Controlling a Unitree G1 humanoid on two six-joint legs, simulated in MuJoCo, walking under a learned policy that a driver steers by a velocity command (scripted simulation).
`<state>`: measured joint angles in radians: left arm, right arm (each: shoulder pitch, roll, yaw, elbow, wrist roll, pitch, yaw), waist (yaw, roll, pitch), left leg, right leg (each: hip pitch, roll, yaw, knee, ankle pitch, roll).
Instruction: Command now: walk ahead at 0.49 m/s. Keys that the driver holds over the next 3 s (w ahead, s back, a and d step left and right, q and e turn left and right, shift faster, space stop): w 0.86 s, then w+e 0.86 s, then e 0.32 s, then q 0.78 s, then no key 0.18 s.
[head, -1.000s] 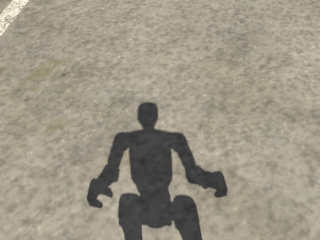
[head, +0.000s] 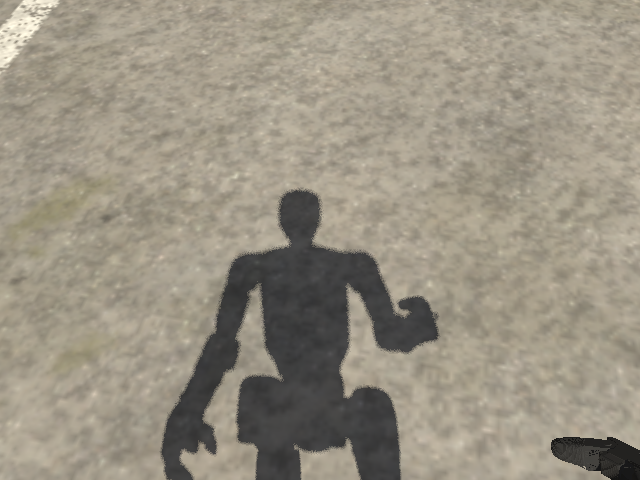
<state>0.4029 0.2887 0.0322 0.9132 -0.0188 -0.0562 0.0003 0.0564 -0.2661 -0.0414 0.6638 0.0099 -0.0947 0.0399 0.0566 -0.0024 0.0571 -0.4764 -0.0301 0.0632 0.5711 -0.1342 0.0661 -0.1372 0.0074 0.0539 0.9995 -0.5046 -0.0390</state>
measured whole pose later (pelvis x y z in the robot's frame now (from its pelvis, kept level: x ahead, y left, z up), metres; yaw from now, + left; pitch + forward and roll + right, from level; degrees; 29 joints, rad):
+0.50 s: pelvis +0.29 -0.05 +0.00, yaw +0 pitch +2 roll +1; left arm 0.06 0.27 0.03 0.72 0.00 -0.09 -0.04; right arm 0.36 -0.31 -0.06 0.88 0.01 -0.05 0.00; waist -0.05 0.00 0.04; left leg -0.10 0.00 0.00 0.72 -0.46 0.01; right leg -0.50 -0.02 -0.04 0.58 -0.11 -0.06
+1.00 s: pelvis +0.57 -0.03 +0.00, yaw -2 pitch +3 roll -1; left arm 0.42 0.29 0.06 0.90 -0.02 -0.04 0.01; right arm 0.01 -0.25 -0.03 0.74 0.01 -0.10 0.04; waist 0.08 0.02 0.02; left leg -0.49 0.03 0.00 0.47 -0.03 0.04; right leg 0.05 0.02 -0.01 0.35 -0.43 -0.01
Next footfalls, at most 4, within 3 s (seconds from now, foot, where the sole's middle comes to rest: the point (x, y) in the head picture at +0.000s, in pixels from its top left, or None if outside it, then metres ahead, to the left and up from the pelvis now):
0.46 right None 0.44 -0.15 -0.76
1.00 left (317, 337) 0.74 0.09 -0.76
1.52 right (443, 259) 0.98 -0.21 -0.76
1.98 left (418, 166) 1.29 -0.16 -0.76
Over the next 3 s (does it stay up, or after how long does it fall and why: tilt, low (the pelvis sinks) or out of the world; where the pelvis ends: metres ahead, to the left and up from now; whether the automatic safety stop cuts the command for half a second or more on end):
stays up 1.18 -0.17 0.02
